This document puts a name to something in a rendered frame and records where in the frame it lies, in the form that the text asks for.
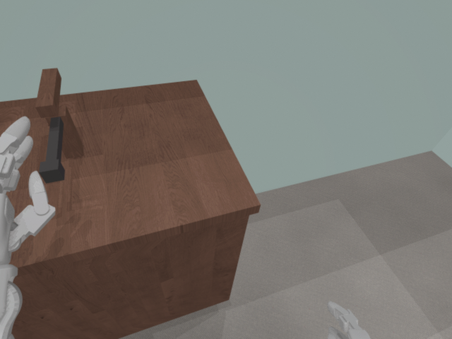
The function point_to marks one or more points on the right robot hand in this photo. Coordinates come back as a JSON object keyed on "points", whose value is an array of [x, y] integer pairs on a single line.
{"points": [[347, 321]]}

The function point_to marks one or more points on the tap lever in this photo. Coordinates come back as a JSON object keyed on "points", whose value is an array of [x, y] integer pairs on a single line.
{"points": [[52, 170]]}

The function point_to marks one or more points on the left robot forearm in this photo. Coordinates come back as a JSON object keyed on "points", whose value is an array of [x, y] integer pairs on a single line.
{"points": [[10, 300]]}

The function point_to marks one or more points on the counter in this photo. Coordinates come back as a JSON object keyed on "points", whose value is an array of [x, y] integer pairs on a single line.
{"points": [[149, 219]]}

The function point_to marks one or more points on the left robot hand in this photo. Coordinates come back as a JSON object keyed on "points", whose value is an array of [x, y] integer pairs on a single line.
{"points": [[15, 146]]}

